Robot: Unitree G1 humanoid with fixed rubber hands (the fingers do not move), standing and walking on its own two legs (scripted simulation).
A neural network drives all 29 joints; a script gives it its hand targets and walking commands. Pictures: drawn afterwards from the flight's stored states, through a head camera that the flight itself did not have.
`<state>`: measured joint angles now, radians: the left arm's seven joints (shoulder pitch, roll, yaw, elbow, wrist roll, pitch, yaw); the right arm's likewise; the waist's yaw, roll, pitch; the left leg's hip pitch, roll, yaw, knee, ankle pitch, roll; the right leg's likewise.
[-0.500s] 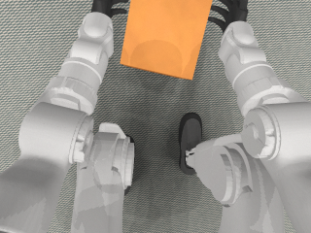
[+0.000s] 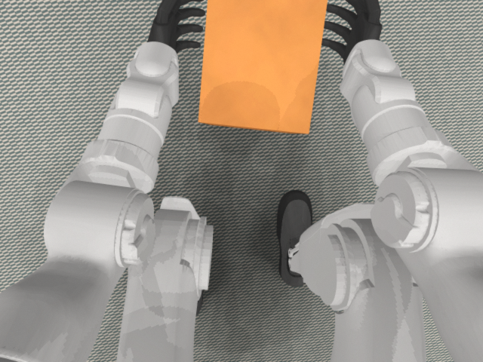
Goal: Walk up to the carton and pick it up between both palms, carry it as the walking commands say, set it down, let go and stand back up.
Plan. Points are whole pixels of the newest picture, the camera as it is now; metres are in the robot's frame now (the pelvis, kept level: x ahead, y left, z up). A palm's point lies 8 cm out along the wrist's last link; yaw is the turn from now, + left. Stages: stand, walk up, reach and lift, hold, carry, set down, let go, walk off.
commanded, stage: reach and lift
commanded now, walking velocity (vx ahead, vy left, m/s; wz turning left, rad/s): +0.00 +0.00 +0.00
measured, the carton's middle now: (258, 71) +0.50 -0.03 -0.27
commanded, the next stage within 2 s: none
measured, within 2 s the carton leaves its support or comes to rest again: neither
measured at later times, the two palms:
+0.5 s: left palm (183, 48) +0.51 +0.08 -0.15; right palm (394, 49) +0.50 -0.17 -0.12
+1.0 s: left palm (185, 29) +0.51 +0.07 -0.11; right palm (406, 57) +0.49 -0.17 -0.09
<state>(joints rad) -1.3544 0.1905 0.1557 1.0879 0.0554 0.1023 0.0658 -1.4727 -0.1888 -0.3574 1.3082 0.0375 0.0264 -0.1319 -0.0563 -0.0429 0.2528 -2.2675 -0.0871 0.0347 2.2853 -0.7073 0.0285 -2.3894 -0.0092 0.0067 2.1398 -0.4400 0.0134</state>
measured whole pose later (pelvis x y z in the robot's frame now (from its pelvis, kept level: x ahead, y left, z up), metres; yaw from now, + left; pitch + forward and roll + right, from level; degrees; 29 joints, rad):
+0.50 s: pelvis -0.01 +0.00 +0.01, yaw +1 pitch +40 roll -2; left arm -1.28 0.12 0.18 1.01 0.07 0.16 0.17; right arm -1.31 -0.11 -0.44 1.05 -0.01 0.09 -0.12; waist -0.13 -0.04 0.16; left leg -2.28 -0.13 0.01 2.22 -0.65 0.01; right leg -2.36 0.04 0.04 2.09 -0.43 0.07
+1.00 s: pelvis +0.00 +0.00 +0.04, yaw +3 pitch +41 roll +0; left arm -1.27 0.07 0.20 0.90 0.09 0.21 0.19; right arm -1.17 0.01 -0.51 0.72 -0.11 0.18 -0.19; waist -0.12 0.01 0.17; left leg -2.19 -0.16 0.01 2.13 -0.65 -0.01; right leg -2.27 0.10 0.10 2.03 -0.47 0.11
